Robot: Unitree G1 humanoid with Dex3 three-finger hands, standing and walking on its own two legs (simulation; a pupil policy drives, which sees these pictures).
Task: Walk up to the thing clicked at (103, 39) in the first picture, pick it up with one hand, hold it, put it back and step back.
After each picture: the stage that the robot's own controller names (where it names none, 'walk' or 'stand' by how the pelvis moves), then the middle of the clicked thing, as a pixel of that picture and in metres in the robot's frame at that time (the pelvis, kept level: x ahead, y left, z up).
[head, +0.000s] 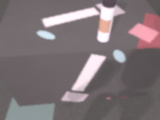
stand; (105, 21) +0.79 -0.12 -0.03
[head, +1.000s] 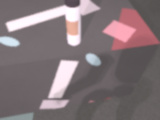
rise first; (73, 22) +0.69 +0.08 +0.01
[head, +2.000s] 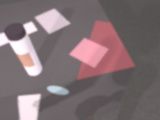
rise first; (26, 52) +0.49 +0.26 +0.00
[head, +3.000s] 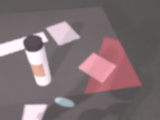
stand; (39, 63) +0.47 +0.20 -0.03
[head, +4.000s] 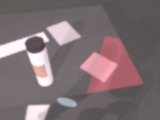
stand; (41, 63) +0.47 +0.19 -0.03
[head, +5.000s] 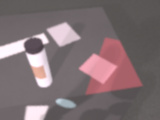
stand; (39, 64) +0.47 +0.20 -0.03
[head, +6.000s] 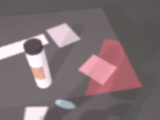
stand; (39, 65) +0.46 +0.20 -0.03
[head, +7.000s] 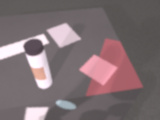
rise first; (39, 66) +0.46 +0.20 -0.03
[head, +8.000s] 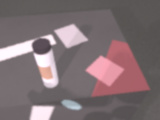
rise first; (46, 65) +0.46 +0.19 -0.03
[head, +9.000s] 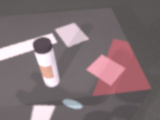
go down; (47, 64) +0.46 +0.19 -0.03
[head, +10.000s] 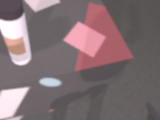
go down; (16, 36) +0.48 +0.18 +0.04
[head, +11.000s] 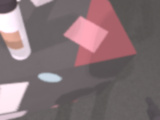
approach; (12, 30) +0.50 +0.18 +0.05
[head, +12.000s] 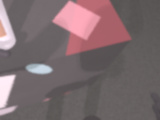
close in; out of the picture +0.51 +0.19 +0.09
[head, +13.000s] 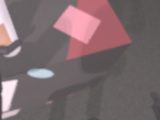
lift; out of the picture +0.49 +0.18 +0.08
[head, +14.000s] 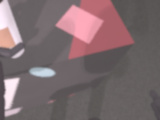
lift; (2, 26) +0.48 +0.17 +0.08
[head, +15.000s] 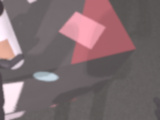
lift; (1, 38) +0.45 +0.19 +0.07
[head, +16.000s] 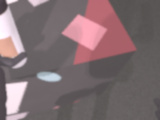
lift; (5, 36) +0.46 +0.19 +0.09
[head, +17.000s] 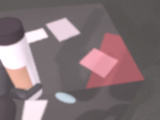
hold; (20, 66) +0.31 +0.18 +0.16
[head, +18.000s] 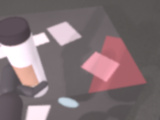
hold; (27, 64) +0.32 +0.16 +0.16
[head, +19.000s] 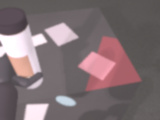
crouch; (23, 55) +0.34 +0.17 +0.18
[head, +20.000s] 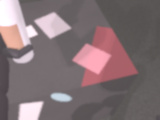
lower; (12, 26) +0.44 +0.19 +0.18
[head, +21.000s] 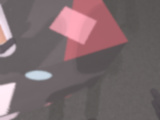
lower; out of the picture +0.51 +0.18 +0.09
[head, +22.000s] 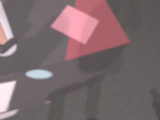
lower; out of the picture +0.50 +0.18 +0.08
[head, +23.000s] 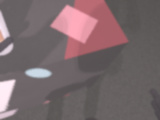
lower; out of the picture +0.51 +0.19 +0.08
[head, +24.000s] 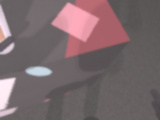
lower; out of the picture +0.50 +0.19 +0.08
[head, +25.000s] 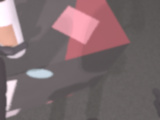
open; (5, 24) +0.49 +0.16 +0.08
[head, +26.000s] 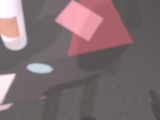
rise; (8, 15) +0.49 +0.15 +0.08
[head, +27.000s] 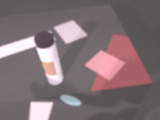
sink last; (50, 61) +0.47 +0.17 +0.02
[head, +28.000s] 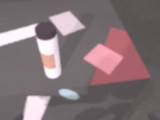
stand; (50, 53) +0.47 +0.15 +0.02
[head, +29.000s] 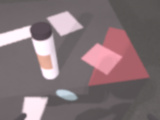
stand; (46, 54) +0.47 +0.16 +0.03
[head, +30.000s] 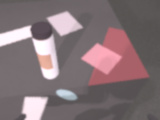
stand; (46, 53) +0.47 +0.16 +0.03
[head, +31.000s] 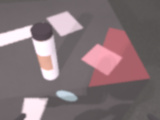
stand; (46, 54) +0.47 +0.16 +0.03
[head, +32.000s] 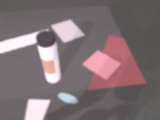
stand; (50, 59) +0.48 +0.16 +0.00
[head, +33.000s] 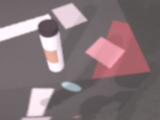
walk; (52, 48) +0.50 +0.14 -0.02
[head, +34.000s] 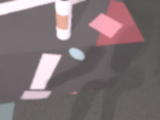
walk; (63, 15) +0.67 +0.09 -0.01
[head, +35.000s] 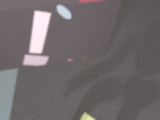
walk; out of the picture +0.98 +0.23 +0.00
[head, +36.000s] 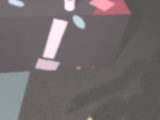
stand; out of the picture +1.07 +0.11 -0.02
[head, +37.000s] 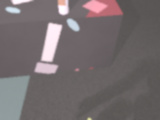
stand; out of the picture +1.09 +0.15 -0.03
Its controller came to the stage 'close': yes
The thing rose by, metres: 0.21
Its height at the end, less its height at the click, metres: +0.00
